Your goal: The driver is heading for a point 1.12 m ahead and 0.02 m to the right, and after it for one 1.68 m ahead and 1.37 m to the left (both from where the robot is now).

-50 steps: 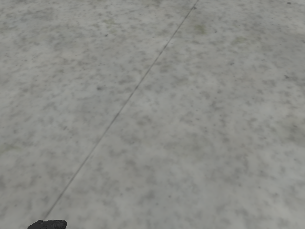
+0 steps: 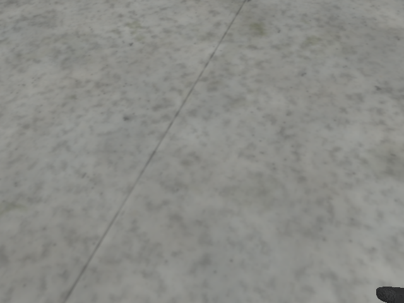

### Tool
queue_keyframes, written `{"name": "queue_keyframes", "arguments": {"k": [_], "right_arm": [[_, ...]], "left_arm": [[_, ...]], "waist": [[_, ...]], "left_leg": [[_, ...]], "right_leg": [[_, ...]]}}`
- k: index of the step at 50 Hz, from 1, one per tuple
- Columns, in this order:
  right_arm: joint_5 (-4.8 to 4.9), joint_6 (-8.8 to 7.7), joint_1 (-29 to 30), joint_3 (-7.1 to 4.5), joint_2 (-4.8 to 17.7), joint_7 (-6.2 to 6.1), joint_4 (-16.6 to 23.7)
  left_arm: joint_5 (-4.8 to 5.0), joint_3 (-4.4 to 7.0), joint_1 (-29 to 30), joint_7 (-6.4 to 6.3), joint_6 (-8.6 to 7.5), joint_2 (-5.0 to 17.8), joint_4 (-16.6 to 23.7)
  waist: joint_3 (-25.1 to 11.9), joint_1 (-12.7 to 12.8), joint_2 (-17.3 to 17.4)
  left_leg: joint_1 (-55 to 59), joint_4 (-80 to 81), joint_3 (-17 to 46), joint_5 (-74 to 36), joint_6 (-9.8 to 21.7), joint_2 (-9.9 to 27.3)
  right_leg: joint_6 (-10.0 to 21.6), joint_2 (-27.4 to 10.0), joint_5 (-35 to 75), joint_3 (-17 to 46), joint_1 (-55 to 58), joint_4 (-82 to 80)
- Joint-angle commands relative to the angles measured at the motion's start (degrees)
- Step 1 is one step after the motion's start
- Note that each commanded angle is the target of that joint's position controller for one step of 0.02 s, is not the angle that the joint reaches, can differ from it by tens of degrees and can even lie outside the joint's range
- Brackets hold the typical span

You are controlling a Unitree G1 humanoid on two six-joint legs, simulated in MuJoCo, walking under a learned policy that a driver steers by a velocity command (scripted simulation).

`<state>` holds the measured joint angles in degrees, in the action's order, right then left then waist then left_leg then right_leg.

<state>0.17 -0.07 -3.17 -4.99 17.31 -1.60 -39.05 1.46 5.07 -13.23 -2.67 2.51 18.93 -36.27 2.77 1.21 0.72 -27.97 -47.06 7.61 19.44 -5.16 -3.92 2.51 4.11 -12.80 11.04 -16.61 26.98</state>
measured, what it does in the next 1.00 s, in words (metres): walks ahead: left foot, then right foot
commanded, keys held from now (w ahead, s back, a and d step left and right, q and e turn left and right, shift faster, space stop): e+shift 0.22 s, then shift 0.30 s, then w+shift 0.18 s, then w+q+shift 0.30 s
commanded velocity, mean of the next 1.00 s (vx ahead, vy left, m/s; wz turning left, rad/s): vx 0.28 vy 0.00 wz -0.28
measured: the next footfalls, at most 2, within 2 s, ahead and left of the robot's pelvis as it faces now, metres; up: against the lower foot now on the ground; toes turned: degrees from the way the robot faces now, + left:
left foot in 0.14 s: +0.09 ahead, +0.13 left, +0.00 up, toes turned -17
right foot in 0.54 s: +0.01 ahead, -0.13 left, +0.00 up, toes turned -20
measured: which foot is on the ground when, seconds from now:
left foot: up 0.00-0.12, down 0.14-0.54, up 0.56-1.00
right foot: down 0.00-0.14, up 0.16-0.52, down 0.54-1.00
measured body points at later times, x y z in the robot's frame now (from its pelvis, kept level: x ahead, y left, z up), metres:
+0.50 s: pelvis +0.02 +0.01 +0.00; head +0.06 +0.00 +0.44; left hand +0.28 +0.19 -0.09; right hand +0.02 -0.30 -0.11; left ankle +0.06 +0.14 -0.74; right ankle -0.03 -0.12 -0.72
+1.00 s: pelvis +0.19 -0.04 -0.02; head +0.21 -0.04 +0.43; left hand +0.26 +0.24 -0.14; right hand +0.30 -0.34 -0.12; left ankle +0.36 +0.03 -0.70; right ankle -0.03 -0.11 -0.74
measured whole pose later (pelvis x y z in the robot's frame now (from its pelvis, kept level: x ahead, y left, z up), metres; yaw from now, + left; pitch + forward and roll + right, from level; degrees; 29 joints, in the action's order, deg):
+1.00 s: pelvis +0.19 -0.04 -0.02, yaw -13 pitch +3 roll -1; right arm -2.6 1.1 -8.4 -3.3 17.9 6.3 -41.6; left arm -2.7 3.4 -26.9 -0.4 -4.8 17.6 -45.6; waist -2.1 3.0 0.3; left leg -41.2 -47.7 -2.9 6.1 3.3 2.7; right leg -2.3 -1.4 -21.3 -7.2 11.9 6.4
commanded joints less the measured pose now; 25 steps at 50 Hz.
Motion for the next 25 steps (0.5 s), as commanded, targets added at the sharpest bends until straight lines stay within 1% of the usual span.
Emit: {"name": "queue_keyframes", "arguments": {"k": [1, 4, 5, 6, 7, 8, 9, 10, 11, 12, 13, 14, 15, 16, 17, 18, 20, 21, 23, 24, 25], "right_arm": [[0.40, -1.57, 1.76, -0.88, 3.87, 0.56, 3.80], [0.81, -2.44, -0.68, -1.60, 5.48, 1.18, 3.05], [0.88, -2.72, -2.40, -1.96, 5.94, 1.34, 2.41], [0.79, -2.91, -4.49, -2.44, 6.58, 1.31, 1.47], [0.28, -2.69, -5.40, -3.14, 9.07, 1.02, 1.44], [-0.98, -1.93, -2.45, -3.34, 12.71, 0.63, 2.72], [-2.77, -2.11, -2.26, -3.12, 10.72, 0.84, 3.14], [-2.36, -2.21, -0.09, -2.28, 7.70, 0.52, 4.17], [-1.68, -1.89, 1.92, -1.71, 5.71, -0.02, 4.51], [-1.00, -1.57, 1.87, -1.28, 4.98, -0.55, 4.64], [-0.62, -1.25, 1.18, -0.96, 5.06, -0.92, 4.20], [-0.75, -0.97, -0.41, -0.87, 5.55, -1.13, 3.69], [-0.98, -0.74, -2.43, -0.96, 6.13, -1.20, 3.07], [-1.13, -0.58, -4.25, -1.10, 6.81, -1.12, 2.52], [-1.13, -0.44, -5.43, -1.27, 7.51, -0.93, 2.10], [-0.98, -0.34, -5.71, -1.45, 8.21, -0.65, 1.85], [-0.46, -0.11, -4.73, -1.76, 9.52, 0.03, 1.70], [-0.20, 0.02, -4.24, -1.84, 10.03, 0.35, 1.59], [0.41, 0.15, -4.84, -1.74, 10.33, 0.80, 0.88], [0.83, 0.18, -5.09, -1.57, 10.26, 0.92, 0.46], [1.33, 0.23, -4.69, -1.28, 9.94, 0.94, 0.14]], "left_arm": [[-0.02, 3.13, 2.21, -0.12, -0.09, 10.26, 5.33], [0.38, 3.20, 4.28, 0.28, 0.29, 10.02, 6.48], [0.73, 3.11, 5.60, 0.30, 0.42, 9.76, 6.94], [1.05, 2.80, 6.77, 0.26, 0.50, 8.97, 7.45], [0.53, 1.96, 3.95, 0.33, 0.63, 6.15, 7.39], [-0.13, 1.19, -1.53, 0.72, 0.48, 3.37, 7.54], [-0.41, 2.73, -1.36, 1.00, -0.17, 8.74, 7.66], [-0.06, 3.82, -0.52, 1.15, -0.16, 12.33, 6.56], [0.01, 4.09, -0.18, 1.16, 0.27, 12.35, 5.70], [-0.39, 3.63, -0.01, 1.12, 0.69, 10.74, 5.15], [-0.43, 2.91, 0.13, 1.41, 0.82, 8.76, 5.47], [-0.27, 2.21, 1.38, 1.56, 0.64, 7.21, 6.15], [-0.15, 1.58, 3.15, 1.57, 0.34, 5.96, 6.99], [-0.19, 1.10, 4.77, 1.53, 0.05, 5.18, 7.69], [-0.41, 0.78, 5.76, 1.53, -0.16, 4.77, 8.10], [-0.69, 0.46, 6.04, 1.60, -0.29, 4.36, 8.22], [-1.04, -0.24, 6.01, 1.81, -0.41, 3.36, 8.06], [-0.97, -0.38, 5.66, 1.87, -0.38, 3.33, 7.79], [-0.72, -0.36, 5.05, 2.03, -0.19, 3.75, 7.24], [-0.67, -0.31, 4.32, 2.14, -0.08, 3.72, 6.86], [-0.69, -0.29, 2.58, 2.28, -0.04, 3.36, 6.00]], "waist": [[-8.53, -0.21, -10.58], [-8.73, -0.95, -12.48], [-8.77, -2.00, -12.49], [-8.97, -3.03, -11.65], [-11.28, -1.56, -5.55], [-10.14, 3.12, 11.15], [-7.76, 2.16, 13.24], [-6.03, 2.01, 8.84], [-4.46, 2.03, 6.34], [-4.27, 1.23, 5.51], [-3.58, 0.70, 5.53], [-3.27, -0.24, 5.58], [-3.56, -1.55, 6.14], [-4.31, -2.71, 6.63], [-5.36, -3.39, 7.12], [-6.42, -3.50, 7.47], [-7.67, -3.26, 8.33], [-7.91, -3.07, 9.02], [-7.99, -3.12, 10.15], [-7.98, -2.69, 10.17], [-7.93, -1.45, 9.69]], "left_leg": [[0.99, 6.88, -0.40, -0.79, -0.03, -1.88], [6.35, 15.51, 0.04, -1.66, 0.93, -1.86], [9.91, 21.14, -0.45, -5.06, 1.48, -1.45], [15.57, 27.74, -0.87, -11.52, 2.31, 0.32], [23.64, 29.58, 5.78, -13.42, 5.57, 9.19], [28.36, 29.39, 19.94, -24.13, 13.26, 21.23], [23.61, 31.03, 26.23, -23.74, 19.14, 27.54], [20.94, 30.89, 20.05, -19.69, 18.96, 25.13], [19.00, 30.53, 13.27, -14.54, 16.74, 20.72], [18.61, 30.22, 9.87, -13.24, 15.86, 18.03], [18.16, 30.30, 7.27, -16.17, 16.36, 17.21], [18.33, 30.60, 4.90, -18.92, 16.94, 16.40], [20.19, 30.49, 3.75, -21.66, 17.72, 16.31], [22.79, 30.00, 3.42, -24.77, 18.53, 16.95], [25.00, 29.34, 3.20, -27.65, 19.17, 17.74], [26.19, 28.61, 2.56, -29.90, 19.45, 18.27], [25.08, 27.75, 0.34, -32.76, 19.33, 18.52], [23.66, 27.52, -0.58, -33.74, 19.15, 18.48], [22.99, 26.51, -0.87, -33.59, 18.79, 18.76], [22.95, 25.41, -0.84, -32.73, 18.25, 18.81], [21.98, 23.61, -1.46, -31.74, 17.13, 18.28]], "right_leg": [[8.78, -11.54, 17.74, 16.94, 8.22, -4.23], [7.48, -10.39, 18.80, 21.03, 7.65, -2.68], [6.37, -9.23, 17.20, 21.42, 6.72, -1.51], [4.54, -7.19, 12.41, 20.61, 4.13, 0.51], [1.96, -3.56, -3.49, 16.79, -1.29, 7.61], [-1.28, 5.81, -24.38, 5.50, -13.24, 19.42], [-3.88, 1.68, -24.46, 2.71, -18.59, 31.80], [-5.17, -1.65, -19.64, 0.72, -18.58, 37.29], [-5.99, -2.94, -15.04, -0.72, -18.61, 39.55], [-6.77, -3.21, -11.93, -1.79, -18.90, 42.71], [-7.48, -3.59, -10.68, -3.39, -19.36, 44.39], [-7.85, -3.92, -9.99, -5.32, -19.47, 43.19], [-8.12, -4.11, -9.99, -6.35, -20.04, 40.78], [-8.39, -4.39, -10.61, -6.60, -20.58, 38.09], [-8.57, -4.70, -11.48, -6.59, -20.28, 35.47], [-8.57, -5.06, -12.20, -6.75, -18.85, 32.47], [-8.09, -5.40, -12.99, -8.36, -13.35, 25.63], [-7.79, -5.14, -12.74, -9.50, -10.10, 22.38], [-7.06, -4.32, -11.18, -10.93, -5.87, 15.78], [-6.31, -3.88, -8.99, -11.35, -3.58, 10.97], [-5.05, -3.25, -3.94, -12.15, 0.34, 3.63]]}}
Velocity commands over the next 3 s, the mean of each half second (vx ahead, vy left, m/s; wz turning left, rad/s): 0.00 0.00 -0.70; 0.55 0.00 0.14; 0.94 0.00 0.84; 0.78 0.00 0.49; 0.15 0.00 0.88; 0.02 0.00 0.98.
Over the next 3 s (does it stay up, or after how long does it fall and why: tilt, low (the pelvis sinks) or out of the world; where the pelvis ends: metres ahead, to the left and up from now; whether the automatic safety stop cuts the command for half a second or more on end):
stays up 1.28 0.19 -0.01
